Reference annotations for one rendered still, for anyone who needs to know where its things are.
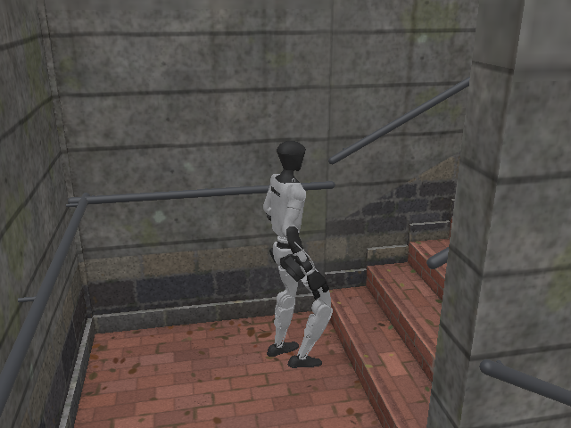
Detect stairs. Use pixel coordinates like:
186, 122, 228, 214
329, 218, 452, 428

